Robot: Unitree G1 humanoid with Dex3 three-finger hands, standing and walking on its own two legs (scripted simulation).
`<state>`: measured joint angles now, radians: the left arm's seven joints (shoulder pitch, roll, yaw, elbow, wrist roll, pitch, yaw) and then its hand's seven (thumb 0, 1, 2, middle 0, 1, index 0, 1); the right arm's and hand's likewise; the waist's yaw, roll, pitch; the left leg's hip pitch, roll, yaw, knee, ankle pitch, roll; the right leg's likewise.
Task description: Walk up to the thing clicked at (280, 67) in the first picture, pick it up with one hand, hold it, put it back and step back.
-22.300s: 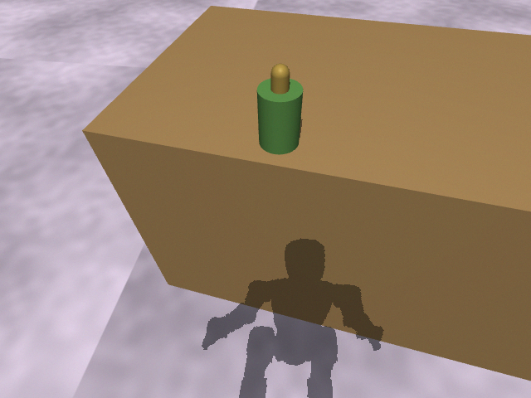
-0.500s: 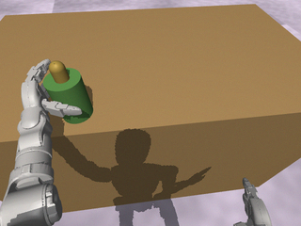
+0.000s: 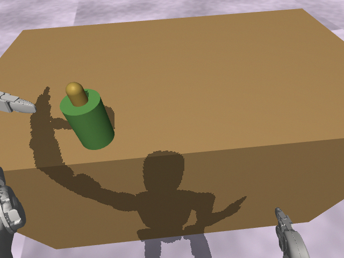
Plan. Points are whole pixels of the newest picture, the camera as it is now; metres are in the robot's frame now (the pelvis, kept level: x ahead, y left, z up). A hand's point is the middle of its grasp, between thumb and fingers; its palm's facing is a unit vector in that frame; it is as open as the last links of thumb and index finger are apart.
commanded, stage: sink last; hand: left
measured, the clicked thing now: (86, 113) +0.42 +0.21 +0.13
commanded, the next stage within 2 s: home in 1.12 s
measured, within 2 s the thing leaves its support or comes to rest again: neither
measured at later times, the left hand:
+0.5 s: hand out of the picture +0.27 +0.28 +0.21, palm faces +0.45 -0.79 -0.41, open 17.5 cm
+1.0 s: hand (34, 219) +0.16 +0.20 +0.19, palm faces +0.34 -0.83 -0.45, open 17.5 cm
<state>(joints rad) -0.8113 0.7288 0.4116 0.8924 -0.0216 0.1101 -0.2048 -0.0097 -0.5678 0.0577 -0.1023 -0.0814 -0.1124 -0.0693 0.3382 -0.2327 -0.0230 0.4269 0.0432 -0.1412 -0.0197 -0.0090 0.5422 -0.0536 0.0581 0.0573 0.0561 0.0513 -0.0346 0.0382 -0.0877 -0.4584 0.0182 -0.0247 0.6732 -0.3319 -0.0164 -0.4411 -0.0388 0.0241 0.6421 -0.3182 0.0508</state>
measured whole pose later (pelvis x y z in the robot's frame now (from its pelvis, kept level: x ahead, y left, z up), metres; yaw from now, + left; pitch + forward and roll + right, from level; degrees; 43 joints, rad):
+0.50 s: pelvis +0.01 +0.00 +0.01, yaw +1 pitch +2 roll +0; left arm 0.07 0.44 0.45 -0.16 -0.07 -0.08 -0.03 -0.01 -0.53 0.01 -0.06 -0.03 -0.06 -0.03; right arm 0.32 -0.23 -0.14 0.51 0.06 -0.11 0.00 -0.01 0.53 -0.06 0.06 0.06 0.06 0.05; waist 0.06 0.07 -0.05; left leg -0.33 0.02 -0.04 0.62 -0.33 -0.02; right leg -0.31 -0.04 0.01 0.60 -0.32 0.04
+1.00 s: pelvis -0.01 -0.03 +0.01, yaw +2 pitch -2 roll +1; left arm 0.49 0.34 0.33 -0.47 -0.05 -0.29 -0.01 -0.01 -0.56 0.03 -0.07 -0.05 -0.07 -0.05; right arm 0.33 -0.20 -0.18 0.48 0.03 -0.14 -0.04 -0.01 0.50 -0.07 0.06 0.06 0.06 0.05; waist 0.06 0.05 0.00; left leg -0.27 0.02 -0.06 0.59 -0.29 -0.05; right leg -0.28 -0.04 -0.01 0.63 -0.32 0.02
